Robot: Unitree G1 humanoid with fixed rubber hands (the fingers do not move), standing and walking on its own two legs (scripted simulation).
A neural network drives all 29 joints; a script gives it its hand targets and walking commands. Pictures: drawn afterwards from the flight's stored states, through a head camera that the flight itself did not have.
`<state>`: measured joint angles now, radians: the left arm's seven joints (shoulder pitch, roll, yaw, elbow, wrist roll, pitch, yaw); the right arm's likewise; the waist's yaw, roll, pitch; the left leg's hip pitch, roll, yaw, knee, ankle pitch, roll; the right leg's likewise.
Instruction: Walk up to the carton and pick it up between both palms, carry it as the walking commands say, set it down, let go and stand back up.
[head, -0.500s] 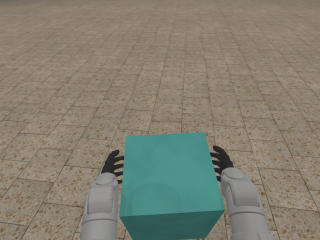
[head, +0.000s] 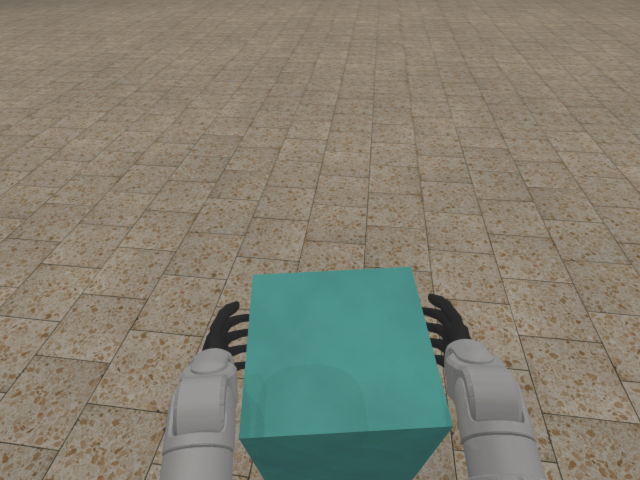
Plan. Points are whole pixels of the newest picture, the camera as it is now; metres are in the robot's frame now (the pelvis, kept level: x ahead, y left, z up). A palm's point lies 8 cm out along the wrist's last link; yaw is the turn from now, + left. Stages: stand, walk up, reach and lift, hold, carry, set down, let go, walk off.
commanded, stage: carry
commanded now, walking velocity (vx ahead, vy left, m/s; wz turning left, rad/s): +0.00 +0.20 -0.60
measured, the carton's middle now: (336, 382) +0.28 +0.00 -0.03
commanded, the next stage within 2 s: none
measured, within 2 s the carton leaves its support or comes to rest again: neither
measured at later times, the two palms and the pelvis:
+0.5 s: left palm (244, 345) +0.29 +0.11 +0.06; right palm (494, 402) +0.21 -0.17 +0.05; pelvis -0.01 +0.04 -0.03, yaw -13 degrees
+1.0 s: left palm (200, 332) +0.32 +0.18 +0.06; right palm (428, 431) +0.18 -0.09 +0.07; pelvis +0.01 +0.16 -0.01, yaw -30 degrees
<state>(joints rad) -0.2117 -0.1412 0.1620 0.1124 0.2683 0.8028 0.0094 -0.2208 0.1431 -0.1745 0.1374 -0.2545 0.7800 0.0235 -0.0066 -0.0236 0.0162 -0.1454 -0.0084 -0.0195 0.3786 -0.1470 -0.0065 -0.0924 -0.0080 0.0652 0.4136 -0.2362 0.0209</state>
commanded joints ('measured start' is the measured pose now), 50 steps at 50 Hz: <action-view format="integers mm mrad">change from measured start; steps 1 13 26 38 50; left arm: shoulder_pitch -516 -496 -380 -325 -475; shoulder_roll -884 -823 -861 -827 -883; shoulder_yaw -554 -768 -723 -735 -818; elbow -108 -430 -523 -563 -603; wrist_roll -297 -538 -562 -557 -620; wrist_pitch -33 260 409 429 412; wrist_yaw -220 -171 -180 -188 -188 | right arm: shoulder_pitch -464 -420 -420 -348 -344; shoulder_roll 873 773 863 888 900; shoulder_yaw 543 764 818 798 740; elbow -107 -400 -599 -580 -589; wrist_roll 269 474 562 541 518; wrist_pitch -15 271 433 446 404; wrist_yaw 194 122 125 112 120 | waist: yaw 13 4 23 34 6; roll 101 221 -109 -241 188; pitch -338 -437 -356 -375 -318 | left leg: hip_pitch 7 132 -629 -345 -18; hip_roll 152 321 94 -1 271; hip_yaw -78 -174 -10 92 94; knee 51 66 807 360 27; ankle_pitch -9 280 -341 -259 175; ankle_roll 20 161 -45 -45 146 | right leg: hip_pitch -172 -563 22 -111 -525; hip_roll -114 -20 -418 -243 -32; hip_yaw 18 -33 400 213 -172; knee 51 504 -38 30 679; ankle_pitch -24 -115 302 320 -213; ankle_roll -35 -15 -217 -139 8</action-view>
